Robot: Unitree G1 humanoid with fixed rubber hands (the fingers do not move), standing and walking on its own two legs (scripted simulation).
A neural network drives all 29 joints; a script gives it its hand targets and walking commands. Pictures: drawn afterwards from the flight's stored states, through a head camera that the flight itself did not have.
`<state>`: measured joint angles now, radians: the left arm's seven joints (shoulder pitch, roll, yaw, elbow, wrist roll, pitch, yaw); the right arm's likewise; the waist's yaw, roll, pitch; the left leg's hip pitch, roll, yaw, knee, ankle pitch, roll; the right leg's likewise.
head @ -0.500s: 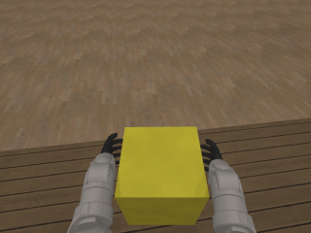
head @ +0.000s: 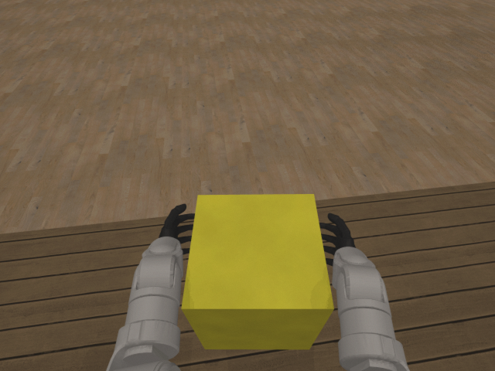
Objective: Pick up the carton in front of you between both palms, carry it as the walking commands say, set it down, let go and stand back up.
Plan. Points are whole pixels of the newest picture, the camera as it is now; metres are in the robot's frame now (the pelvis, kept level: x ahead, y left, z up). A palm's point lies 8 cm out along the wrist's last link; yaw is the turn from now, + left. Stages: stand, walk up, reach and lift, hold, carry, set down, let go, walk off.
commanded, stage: reach and lift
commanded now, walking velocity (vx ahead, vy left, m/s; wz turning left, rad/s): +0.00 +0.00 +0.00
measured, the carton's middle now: (256, 276) +0.30 +0.00 -0.05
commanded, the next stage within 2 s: hold in 0.38 s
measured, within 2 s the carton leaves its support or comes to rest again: neither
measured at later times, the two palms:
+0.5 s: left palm (166, 241) +0.30 +0.15 +0.06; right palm (345, 252) +0.29 -0.15 +0.05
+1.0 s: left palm (156, 236) +0.30 +0.17 +0.07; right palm (337, 240) +0.30 -0.13 +0.07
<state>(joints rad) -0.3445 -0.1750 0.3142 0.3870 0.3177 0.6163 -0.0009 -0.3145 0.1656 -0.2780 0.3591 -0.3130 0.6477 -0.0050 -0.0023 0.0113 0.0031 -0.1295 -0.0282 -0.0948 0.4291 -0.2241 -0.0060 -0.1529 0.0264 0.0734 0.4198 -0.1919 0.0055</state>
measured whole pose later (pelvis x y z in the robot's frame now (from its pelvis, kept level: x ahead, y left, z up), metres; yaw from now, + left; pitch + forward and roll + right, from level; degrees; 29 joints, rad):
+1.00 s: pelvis +0.01 +0.01 +0.00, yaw +3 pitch +0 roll +0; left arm -0.29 -0.16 0.20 0.17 0.26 0.80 0.03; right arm -0.27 0.13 -0.20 0.16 -0.22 0.81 -0.02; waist -0.03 -0.02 -0.11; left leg -0.24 -0.01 0.02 0.51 -0.36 0.00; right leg -0.24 -0.01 0.03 0.48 -0.24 0.01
